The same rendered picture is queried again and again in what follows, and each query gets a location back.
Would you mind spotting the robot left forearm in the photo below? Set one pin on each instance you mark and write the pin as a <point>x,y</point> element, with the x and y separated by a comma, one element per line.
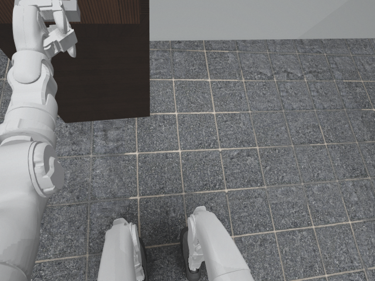
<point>32,112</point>

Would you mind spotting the robot left hand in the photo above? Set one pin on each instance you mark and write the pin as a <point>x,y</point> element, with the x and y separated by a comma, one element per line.
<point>31,33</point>

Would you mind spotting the robot right thigh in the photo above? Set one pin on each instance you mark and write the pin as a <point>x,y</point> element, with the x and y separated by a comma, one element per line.
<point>223,260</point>

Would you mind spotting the robot left upper arm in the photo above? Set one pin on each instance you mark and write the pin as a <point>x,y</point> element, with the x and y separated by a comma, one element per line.
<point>30,173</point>

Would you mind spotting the drawer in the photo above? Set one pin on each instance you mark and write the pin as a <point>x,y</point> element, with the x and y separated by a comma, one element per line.
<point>91,11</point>

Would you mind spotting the right robot shin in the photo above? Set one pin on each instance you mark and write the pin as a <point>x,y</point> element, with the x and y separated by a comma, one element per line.
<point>195,252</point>

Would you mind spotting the cabinet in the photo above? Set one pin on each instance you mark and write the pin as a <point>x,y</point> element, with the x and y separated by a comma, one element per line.
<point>108,78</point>

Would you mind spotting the handle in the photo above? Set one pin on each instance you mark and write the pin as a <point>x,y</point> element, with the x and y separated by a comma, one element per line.
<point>71,8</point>

